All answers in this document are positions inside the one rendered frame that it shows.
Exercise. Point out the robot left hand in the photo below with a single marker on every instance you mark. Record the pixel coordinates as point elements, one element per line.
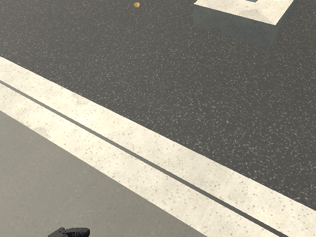
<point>71,232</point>

